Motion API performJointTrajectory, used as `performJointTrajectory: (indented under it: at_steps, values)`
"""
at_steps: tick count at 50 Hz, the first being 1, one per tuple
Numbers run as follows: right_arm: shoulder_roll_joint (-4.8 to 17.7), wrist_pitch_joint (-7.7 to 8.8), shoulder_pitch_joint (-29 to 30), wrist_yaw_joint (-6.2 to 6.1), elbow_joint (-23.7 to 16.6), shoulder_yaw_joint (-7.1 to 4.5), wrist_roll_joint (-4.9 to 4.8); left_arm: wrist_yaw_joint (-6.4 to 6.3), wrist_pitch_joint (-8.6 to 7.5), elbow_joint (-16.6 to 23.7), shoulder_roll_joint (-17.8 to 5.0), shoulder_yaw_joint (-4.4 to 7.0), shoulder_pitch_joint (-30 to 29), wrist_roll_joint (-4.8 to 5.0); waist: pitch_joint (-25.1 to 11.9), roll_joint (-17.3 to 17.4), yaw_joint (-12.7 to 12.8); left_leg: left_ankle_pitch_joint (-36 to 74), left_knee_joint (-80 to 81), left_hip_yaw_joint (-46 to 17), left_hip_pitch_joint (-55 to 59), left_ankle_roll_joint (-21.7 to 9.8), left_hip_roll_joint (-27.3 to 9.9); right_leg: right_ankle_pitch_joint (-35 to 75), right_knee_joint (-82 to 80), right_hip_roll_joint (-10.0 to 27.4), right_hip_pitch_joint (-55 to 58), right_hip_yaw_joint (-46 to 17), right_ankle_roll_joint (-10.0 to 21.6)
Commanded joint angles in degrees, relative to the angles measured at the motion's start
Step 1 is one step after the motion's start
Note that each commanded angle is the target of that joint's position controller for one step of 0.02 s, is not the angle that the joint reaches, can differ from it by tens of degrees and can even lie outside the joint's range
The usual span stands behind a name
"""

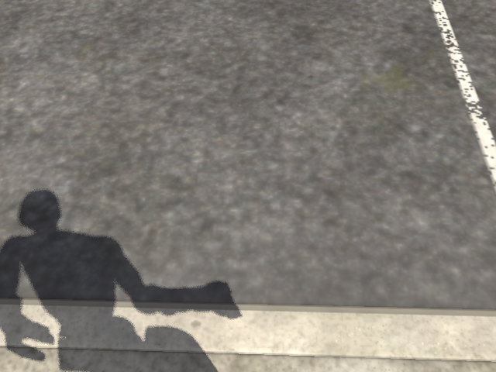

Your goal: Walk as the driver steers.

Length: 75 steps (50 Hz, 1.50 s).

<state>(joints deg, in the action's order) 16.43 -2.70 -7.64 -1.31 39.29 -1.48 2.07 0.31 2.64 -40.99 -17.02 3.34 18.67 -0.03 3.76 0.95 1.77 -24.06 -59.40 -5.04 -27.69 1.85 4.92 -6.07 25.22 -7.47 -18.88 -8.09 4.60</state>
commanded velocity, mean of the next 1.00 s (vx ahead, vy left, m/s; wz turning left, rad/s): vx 0.01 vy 0.00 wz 0.14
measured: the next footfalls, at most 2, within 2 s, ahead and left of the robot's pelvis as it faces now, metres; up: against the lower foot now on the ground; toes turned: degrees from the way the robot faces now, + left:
left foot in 0.30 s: +0.10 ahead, +0.12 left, +0.00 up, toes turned -15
right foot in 0.74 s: +0.10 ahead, -0.07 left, +0.00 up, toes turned +19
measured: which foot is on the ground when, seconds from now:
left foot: up 0.00-0.28, down 0.30-0.74, up 0.76-1.00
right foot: down 0.00-0.32, up 0.34-0.72, down 0.74-1.00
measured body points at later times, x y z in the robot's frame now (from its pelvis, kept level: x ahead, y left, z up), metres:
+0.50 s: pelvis +0.04 +0.04 +0.01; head +0.07 +0.07 +0.46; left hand +0.21 +0.30 -0.11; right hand +0.09 -0.25 -0.10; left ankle +0.06 +0.13 -0.74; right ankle +0.02 -0.09 -0.69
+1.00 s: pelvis +0.06 +0.01 +0.01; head +0.09 -0.01 +0.46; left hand +0.07 +0.29 -0.10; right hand +0.25 -0.23 -0.12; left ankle -0.01 +0.14 -0.70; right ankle +0.06 -0.08 -0.74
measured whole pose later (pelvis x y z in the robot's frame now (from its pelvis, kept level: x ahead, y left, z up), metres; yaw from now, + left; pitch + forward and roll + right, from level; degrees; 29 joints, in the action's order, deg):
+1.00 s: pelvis +0.06 +0.01 +0.01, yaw +11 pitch +1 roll +2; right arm 17.5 -4.3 -9.0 -0.8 44.5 -3.0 0.7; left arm -0.9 0.5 -43.9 -15.1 0.4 16.3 -0.8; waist 2.2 1.7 2.5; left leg -26.2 -44.9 -6.3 -18.0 2.4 4.2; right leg -13.7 24.5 -3.6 -10.8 -6.4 3.4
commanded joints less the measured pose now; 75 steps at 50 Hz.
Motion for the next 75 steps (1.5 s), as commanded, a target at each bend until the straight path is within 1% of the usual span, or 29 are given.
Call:
performJointTrajectory:
  at_steps: [1,8,13,15,16,17,19,23,30,34,36,37,38,39,40,42,45,46,49,54,57,58,59,60,61,63,65,68,75]
  values:
    - [4.46,-0.18,-1.45,0.08,-2.77,-1.03,-0.48,-0.21,-0.17,4.16,-9.80,3.39,-0.28,-0.09,-7.01,-6.06,-1.11,1.74,5.19,-0.49,-2.88,1.12,-0.37,-3.12,-9.18,11.24,8.25,-20.23,6.34]
    - [5.88,1.44,0.89,-0.65,-2.52,-1.08,-1.35,-0.28,0.40,4.21,-10.33,4.36,-0.04,-0.82,-7.94,-9.04,1.36,2.96,14.29,-1.57,0.15,-0.17,-0.53,-6.65,-8.30,10.56,10.00,-24.91,4.97]
    - [4.39,2.20,-4.97,-0.51,-0.02,-0.40,-1.66,-0.52,0.79,3.76,-6.02,2.02,-3.54,-1.45,-8.38,-9.10,-0.49,6.32,28.00,2.06,14.52,-3.51,-2.43,-2.48,-6.84,11.13,4.14,-21.71,4.10]
    - [3.01,2.55,-3.65,-0.70,0.64,0.43,-0.83,-1.33,0.42,1.92,-3.32,0.29,-1.58,-1.53,-6.53,-4.02,0.04,11.84,40.68,-3.55,22.29,-5.46,-4.70,-11.05,-5.15,9.23,-0.26,-17.91,0.49]
    - [6.94,2.80,-1.76,-0.78,-0.67,-0.02,-0.08,-1.50,0.07,1.58,-3.33,0.24,1.18,-1.74,-6.42,5.31,1.70,9.91,45.47,-16.40,21.56,-7.10,-13.84,-16.37,4.47,5.40,-0.94,-10.90,-1.78]
    - [10.88,2.71,-0.18,-0.08,-0.89,-0.78,0.38,-1.76,0.04,3.03,-6.35,0.99,-2.98,-1.14,-2.40,9.38,1.28,13.73,47.64,-25.74,12.50,-12.18,-20.10,-16.79,5.35,0.36,-1.53,-1.77,-2.85]
    - [11.68,2.30,-3.39,1.09,0.66,-2.14,-1.19,-1.93,-0.54,3.40,-8.53,1.66,-6.73,-1.19,-1.17,8.60,-0.54,17.57,45.02,-25.96,12.55,-13.32,-17.23,-16.39,12.25,1.34,-1.60,1.40,-3.67]
    - [12.34,1.53,-8.02,1.18,1.62,-4.27,-1.95,-1.67,-0.49,4.20,-6.00,0.93,-8.41,-1.02,-3.87,6.07,-1.40,29.29,40.49,-23.96,20.64,-12.75,-12.31,-19.99,26.16,1.60,-10.15,2.15,-6.34]
    - [11.87,0.56,-11.36,1.37,1.50,-6.41,-1.62,-2.51,-1.23,6.51,-5.22,-0.12,-13.68,0.14,-7.68,8.14,-3.93,28.12,38.95,-29.62,25.58,-12.64,-9.26,-19.46,17.77,1.09,-9.26,1.84,-6.54]
    - [12.17,0.27,-7.34,1.88,0.09,-7.04,-1.50,-3.19,-2.25,5.49,-6.09,-0.15,-9.57,0.37,-8.27,9.01,-1.68,25.67,38.46,-32.32,18.50,-9.53,-7.27,-16.05,5.16,0.05,3.24,1.53,-5.02]
    - [9.95,0.38,-5.40,1.50,-0.59,-6.32,-2.08,-4.04,-2.86,3.74,-7.81,0.36,-5.10,-0.35,-8.47,6.26,0.43,12.78,34.68,-27.64,9.45,-4.41,-2.56,-7.19,-8.69,4.81,16.16,0.17,-3.53]
    - [5.61,0.57,-11.06,1.22,-0.11,-5.25,-2.08,-4.47,-2.71,4.96,-11.83,0.97,-7.58,-0.88,-10.02,-6.32,-3.01,-3.89,23.07,-17.87,3.74,-1.57,3.78,-14.50,-13.83,18.23,20.93,-13.32,-0.48]
    - [7.57,0.74,-11.69,0.66,-0.38,-5.66,-1.12,-3.97,-2.25,7.24,-15.07,1.21,-12.17,-1.63,-7.35,-11.13,-2.81,-9.90,12.63,-7.64,-3.37,-0.63,8.97,-13.56,-14.78,28.04,15.06,-26.11,5.31]
    - [11.56,0.65,-8.83,0.58,-0.27,-6.43,-0.10,-3.46,-2.00,5.57,-12.22,0.89,-9.71,-1.91,-5.45,-7.67,-2.21,-7.49,4.69,-6.78,-1.56,-0.67,3.76,-5.01,-12.13,28.05,10.18,-23.51,8.41]
    - [11.18,0.47,-8.70,0.85,0.50,-6.40,-0.28,-2.91,-2.14,5.20,-8.58,-0.11,-10.74,-1.32,-3.48,-5.32,-3.38,-4.41,1.33,-7.02,-0.32,-1.00,2.99,1.07,-10.62,24.29,7.75,-17.37,7.82]
    - [9.10,-0.32,-10.46,1.66,2.29,-5.67,-0.67,-2.65,-2.42,4.88,-6.93,-0.58,-11.34,-1.17,-2.93,-7.72,-4.13,-0.70,-4.33,-5.43,0.46,-0.58,3.32,10.93,-8.39,18.37,8.21,-8.39,5.97]
    - [5.16,-0.84,-7.86,1.39,3.04,-3.49,-1.12,-2.07,-3.45,1.88,-3.53,-2.19,-6.77,-1.11,-4.11,-8.24,-2.75,-0.31,4.45,-5.93,4.23,0.13,2.37,22.16,-6.45,16.03,10.71,-6.47,5.46]
    - [4.73,-1.13,-6.67,1.16,2.96,-2.85,-0.91,-1.91,-3.54,0.88,-4.02,-2.22,-6.44,-0.91,-3.77,-10.06,-3.09,-0.45,10.60,-1.99,4.78,0.56,0.12,21.49,-6.28,15.07,12.58,-7.13,5.03]
    - [6.43,-1.19,-1.06,-0.19,1.75,-2.55,-1.61,-1.11,-2.34,-1.14,-11.21,0.63,-0.24,-0.75,-2.63,-13.26,0.37,-3.62,17.48,2.68,3.53,0.86,1.10,26.14,-3.53,15.06,16.82,-13.88,5.90]
    - [6.49,0.55,0.07,-1.25,0.39,-1.82,-2.78,-0.62,-1.85,-2.02,-11.43,2.30,-0.41,-0.46,-6.14,-10.41,-0.68,-1.67,23.02,-0.32,5.11,-0.78,0.87,29.31,-2.32,16.42,19.72,-22.57,6.99]
    - [5.32,1.72,-4.14,-1.81,0.91,-1.32,-2.63,-0.38,-1.03,-1.39,-10.70,2.98,-5.23,0.01,-7.04,-8.55,-4.20,7.19,36.59,-0.32,17.49,-2.07,0.30,20.59,-0.24,12.87,11.05,-22.04,3.43]
    - [6.97,2.19,-6.63,-2.28,1.51,-1.77,-1.92,-0.36,-0.92,-0.56,-9.19,2.76,-6.97,0.47,-7.54,-6.10,-5.31,12.52,43.04,-2.55,27.15,-2.99,-3.67,10.35,3.02,9.60,2.47,-19.29,-0.09]
    - [11.08,2.11,-6.14,-2.90,1.10,-2.47,-0.91,-0.33,-0.90,-0.13,-3.58,1.64,-3.31,0.61,-8.34,6.88,-2.86,15.44,46.87,-14.71,35.02,-6.74,-18.16,-15.11,15.07,2.81,-7.62,-8.93,-3.75]
    - [13.80,1.37,-1.86,-2.79,-0.52,-2.87,-1.09,-1.37,-0.69,-0.28,-5.62,2.21,-0.11,-0.30,-6.42,11.48,-1.51,27.45,45.40,-21.92,27.96,-13.33,-28.17,-29.72,24.44,-1.44,-12.91,1.64,-4.96]
    - [9.68,1.15,-1.81,-2.39,-0.99,-2.07,-1.06,-1.66,-0.12,-1.59,-9.34,3.14,-0.51,-1.41,-4.82,5.86,-1.49,31.69,44.43,-18.06,24.76,-15.39,-27.44,-28.44,33.13,3.53,-11.95,2.33,-5.20]
    - [4.61,1.23,2.55,-2.03,-2.42,-0.27,-0.84,-0.58,1.11,-3.53,-8.67,3.66,0.74,-1.47,-1.63,4.00,1.04,34.01,43.41,-6.50,20.74,-12.22,-19.73,-22.07,39.79,4.77,-11.05,3.19,-5.96]
    - [5.17,1.57,1.73,-2.34,-2.41,-0.33,-0.58,1.06,1.94,-3.46,-7.79,3.35,0.90,-0.97,-2.13,7.69,0.84,38.93,41.98,-0.10,22.06,-10.99,-16.44,-18.22,43.11,5.45,-12.23,5.31,-7.35]
    - [6.15,1.77,-2.50,-2.09,-1.54,-0.90,-0.36,2.20,2.18,-1.18,-6.84,2.71,-3.68,-0.56,-2.23,7.34,-1.59,40.55,41.17,2.70,25.70,-11.77,-17.50,-16.24,40.16,6.78,-14.88,7.29,-8.64]
    - [8.01,3.18,-7.70,-0.27,1.93,-1.74,-0.45,1.87,2.21,1.75,-3.09,0.62,-8.90,-0.43,-3.82,7.26,-3.18,47.75,38.08,2.71,24.83,-14.47,-19.87,-19.31,22.89,5.26,-5.72,7.40,-5.54]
